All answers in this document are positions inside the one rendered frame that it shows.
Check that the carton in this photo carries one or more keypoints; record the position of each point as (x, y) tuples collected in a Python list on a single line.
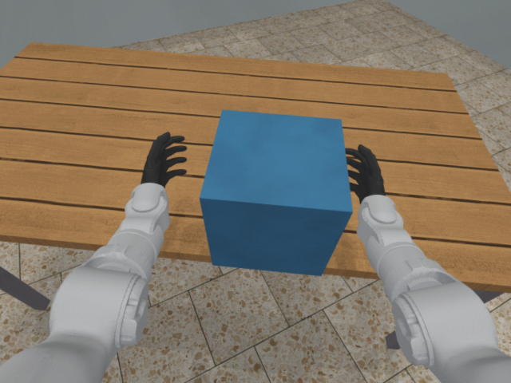
[(276, 194)]

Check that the table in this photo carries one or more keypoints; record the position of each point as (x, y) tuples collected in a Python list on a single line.
[(78, 122)]

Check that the robot right upper arm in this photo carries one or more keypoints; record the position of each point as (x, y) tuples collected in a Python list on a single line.
[(446, 329)]

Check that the robot right hand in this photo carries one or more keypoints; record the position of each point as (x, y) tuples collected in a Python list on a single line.
[(369, 179)]

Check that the robot left forearm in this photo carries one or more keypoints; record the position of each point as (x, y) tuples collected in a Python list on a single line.
[(136, 244)]

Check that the robot left hand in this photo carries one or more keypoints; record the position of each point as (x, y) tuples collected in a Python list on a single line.
[(156, 166)]

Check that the robot right forearm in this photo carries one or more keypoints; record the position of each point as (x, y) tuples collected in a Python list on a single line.
[(397, 260)]

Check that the robot left upper arm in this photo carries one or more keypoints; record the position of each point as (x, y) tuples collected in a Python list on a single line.
[(98, 312)]

